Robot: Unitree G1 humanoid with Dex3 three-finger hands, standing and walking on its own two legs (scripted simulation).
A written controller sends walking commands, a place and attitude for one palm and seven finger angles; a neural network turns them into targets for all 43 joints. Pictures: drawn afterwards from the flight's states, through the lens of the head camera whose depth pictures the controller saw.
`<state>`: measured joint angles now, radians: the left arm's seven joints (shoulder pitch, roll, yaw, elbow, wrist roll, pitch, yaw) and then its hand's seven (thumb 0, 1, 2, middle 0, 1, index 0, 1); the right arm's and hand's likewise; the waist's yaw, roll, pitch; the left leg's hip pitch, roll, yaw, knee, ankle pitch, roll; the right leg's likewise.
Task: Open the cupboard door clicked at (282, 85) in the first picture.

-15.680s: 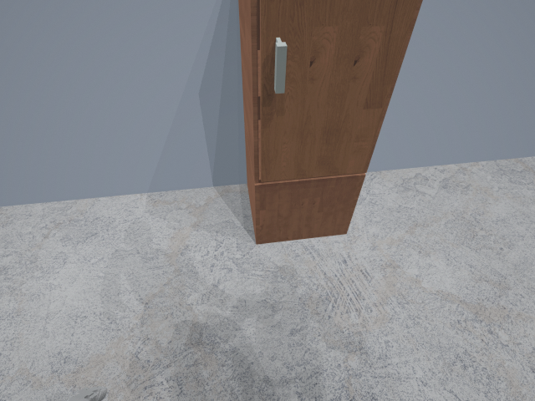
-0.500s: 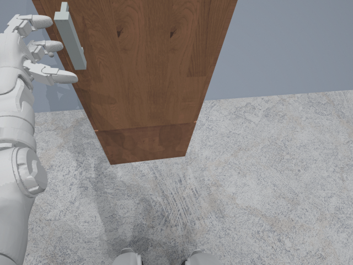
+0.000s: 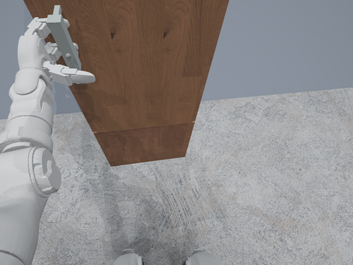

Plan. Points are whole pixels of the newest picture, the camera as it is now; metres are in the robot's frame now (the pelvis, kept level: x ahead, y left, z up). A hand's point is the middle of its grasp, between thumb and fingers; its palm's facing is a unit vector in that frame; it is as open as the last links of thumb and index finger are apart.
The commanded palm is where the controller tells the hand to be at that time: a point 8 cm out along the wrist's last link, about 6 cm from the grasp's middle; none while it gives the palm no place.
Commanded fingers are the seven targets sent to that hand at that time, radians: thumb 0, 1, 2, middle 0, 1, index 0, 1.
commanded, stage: slide the fingers in behind the handle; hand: left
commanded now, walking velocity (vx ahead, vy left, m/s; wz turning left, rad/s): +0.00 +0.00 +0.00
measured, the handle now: (66, 39) +0.59 +0.18 +0.13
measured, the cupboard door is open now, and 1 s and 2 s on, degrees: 0 0 8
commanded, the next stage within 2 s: close the thumb around the handle in 0.70 s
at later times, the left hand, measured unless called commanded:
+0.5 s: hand (74, 55) +0.54 +0.16 +0.13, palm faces +0.06 -1.00 +0.01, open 14.0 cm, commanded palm +0.52 +0.20 +0.13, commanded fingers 0.00 -0.50 0.30 -0.30 -1.20 -0.30 -1.20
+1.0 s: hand (74, 55) +0.54 +0.16 +0.13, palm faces +0.05 -1.00 +0.01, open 12.8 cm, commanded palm +0.52 +0.20 +0.13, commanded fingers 0.00 0.12 0.56 -0.34 -1.27 -0.34 -1.27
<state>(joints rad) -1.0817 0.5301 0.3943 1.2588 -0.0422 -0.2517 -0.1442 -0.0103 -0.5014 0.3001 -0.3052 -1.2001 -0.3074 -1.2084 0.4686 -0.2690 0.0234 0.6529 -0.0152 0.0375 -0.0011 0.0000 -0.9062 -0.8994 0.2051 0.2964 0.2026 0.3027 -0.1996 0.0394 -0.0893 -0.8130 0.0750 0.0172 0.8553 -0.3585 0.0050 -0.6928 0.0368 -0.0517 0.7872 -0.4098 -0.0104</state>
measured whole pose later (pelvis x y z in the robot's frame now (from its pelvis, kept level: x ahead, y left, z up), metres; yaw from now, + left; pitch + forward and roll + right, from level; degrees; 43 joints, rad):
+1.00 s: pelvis +0.00 +0.00 +0.00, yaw +0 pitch +18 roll -3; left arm -1.08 0.49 0.37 1.26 -0.05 -0.27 -0.11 -0.01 -0.33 0.37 -0.32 -1.22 -0.33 -1.23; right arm 0.46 -0.26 0.02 0.66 -0.02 0.03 0.01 0.00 -0.91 -0.90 0.20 0.30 0.20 0.30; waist -0.20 0.04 -0.09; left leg -0.81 0.07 0.02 0.85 -0.36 0.01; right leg -0.69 0.03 -0.05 0.78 -0.41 -0.01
